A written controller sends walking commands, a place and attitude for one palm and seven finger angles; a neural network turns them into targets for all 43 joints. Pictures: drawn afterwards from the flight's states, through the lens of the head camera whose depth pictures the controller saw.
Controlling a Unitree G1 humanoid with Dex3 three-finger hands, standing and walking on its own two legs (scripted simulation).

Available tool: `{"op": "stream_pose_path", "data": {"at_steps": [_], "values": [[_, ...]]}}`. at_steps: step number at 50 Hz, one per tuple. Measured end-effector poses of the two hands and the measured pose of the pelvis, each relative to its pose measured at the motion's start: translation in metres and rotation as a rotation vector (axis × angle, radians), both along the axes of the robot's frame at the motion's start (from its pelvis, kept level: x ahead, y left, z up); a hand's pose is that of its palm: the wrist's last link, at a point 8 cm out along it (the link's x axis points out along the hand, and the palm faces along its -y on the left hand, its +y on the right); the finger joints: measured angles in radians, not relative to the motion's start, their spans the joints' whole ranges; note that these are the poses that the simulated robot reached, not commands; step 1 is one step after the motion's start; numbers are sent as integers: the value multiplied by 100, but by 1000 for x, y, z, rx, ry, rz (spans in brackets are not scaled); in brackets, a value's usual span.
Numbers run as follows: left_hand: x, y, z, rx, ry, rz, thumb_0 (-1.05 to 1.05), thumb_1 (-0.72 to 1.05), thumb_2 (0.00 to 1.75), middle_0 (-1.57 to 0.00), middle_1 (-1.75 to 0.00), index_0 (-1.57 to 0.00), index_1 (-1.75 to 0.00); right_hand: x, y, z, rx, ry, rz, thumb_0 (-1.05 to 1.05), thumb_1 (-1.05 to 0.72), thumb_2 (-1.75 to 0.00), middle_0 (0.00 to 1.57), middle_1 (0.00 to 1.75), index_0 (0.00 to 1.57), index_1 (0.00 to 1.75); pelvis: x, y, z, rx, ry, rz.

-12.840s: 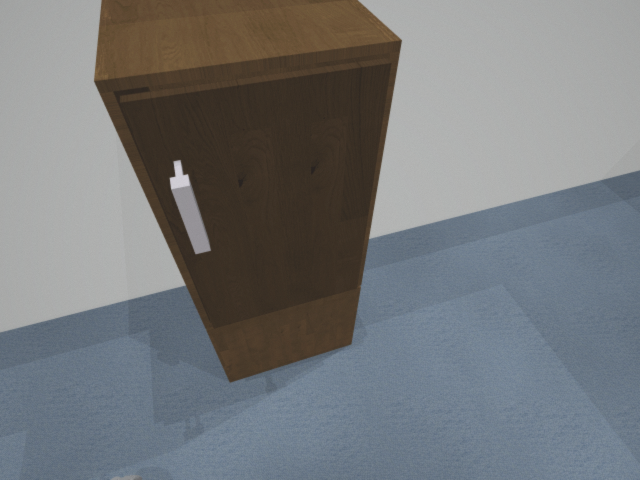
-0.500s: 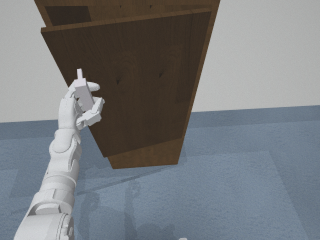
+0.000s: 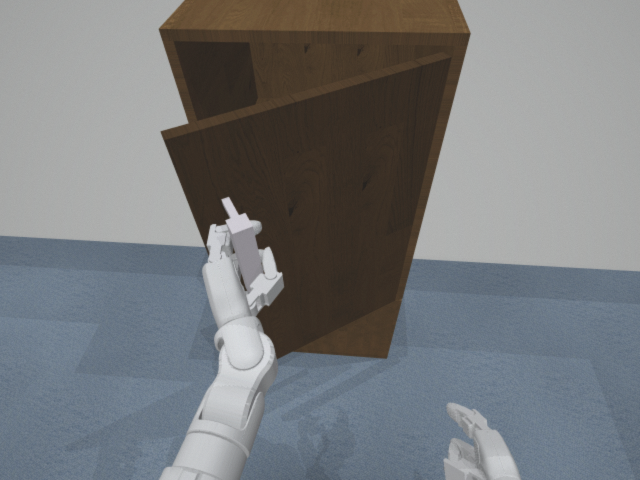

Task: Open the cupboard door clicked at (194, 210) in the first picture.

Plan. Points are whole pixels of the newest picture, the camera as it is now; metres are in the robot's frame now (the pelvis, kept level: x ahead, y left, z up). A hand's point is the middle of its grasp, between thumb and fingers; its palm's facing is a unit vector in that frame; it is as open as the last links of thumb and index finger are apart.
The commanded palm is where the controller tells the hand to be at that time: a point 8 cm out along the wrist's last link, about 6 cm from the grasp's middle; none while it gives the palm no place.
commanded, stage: pull the door open along its arc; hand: left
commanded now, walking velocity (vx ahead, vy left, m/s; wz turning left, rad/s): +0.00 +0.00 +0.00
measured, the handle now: (243, 249) +0.39 +0.12 +0.08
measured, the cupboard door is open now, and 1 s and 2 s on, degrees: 33 45 47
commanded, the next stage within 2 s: open thumb and fingers to let go in 0.24 s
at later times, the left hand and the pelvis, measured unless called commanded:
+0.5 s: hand (303, 309) +0.30 +0.03 +0.08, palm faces +0.32 -0.95 -0.02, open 6.6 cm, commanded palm +0.26 +0.08 +0.08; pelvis -0.01 -0.02 +0.01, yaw +1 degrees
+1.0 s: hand (298, 314) +0.30 +0.04 +0.08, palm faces +0.26 -0.96 -0.02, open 14.0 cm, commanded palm +0.25 +0.08 +0.08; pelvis -0.01 +0.00 +0.00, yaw +0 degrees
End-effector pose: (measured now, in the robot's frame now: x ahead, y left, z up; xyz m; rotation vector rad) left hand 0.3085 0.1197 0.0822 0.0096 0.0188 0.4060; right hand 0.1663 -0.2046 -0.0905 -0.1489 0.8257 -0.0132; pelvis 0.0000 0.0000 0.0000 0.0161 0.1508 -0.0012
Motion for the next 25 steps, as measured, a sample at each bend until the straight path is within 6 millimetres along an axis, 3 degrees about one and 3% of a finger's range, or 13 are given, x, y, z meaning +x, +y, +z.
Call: {"op": "stream_pose_path", "data": {"at_steps": [6, 11, 17, 25], "values": [[-20, -15, 1, -16, 11, -45, 1, 67, 73, -30, -131, -32, -134, -31, -23, -6, -10, 65, -47, 1, -91, -90, 20, 30, 20, 30, 1, -9, 5, 8, -25, -4], [-42, -35, 2, -18, 15, -112, 2, 66, 71, -29, -131, -32, -133, -44, -40, -4, -24, 72, -80, 1, -91, -90, 20, 30, 20, 30, 2, -14, 8, 13, -44, -8], [-49, -44, 1, 4, 3, -118, 2, 64, 73, -32, -132, -34, -133, -34, -48, 0, -49, 33, -71, 1, -91, -90, 20, 30, 20, 30, -2, -19, 7, 9, -56, 2], [-44, -41, 0, 8, 12, -84, 1, 57, 77, -36, -132, -36, -133, -3, -33, 6, -19, -41, -17, 1, -91, -90, 20, 30, 19, 30, -6, -21, 6, 13, -46, 14]]}}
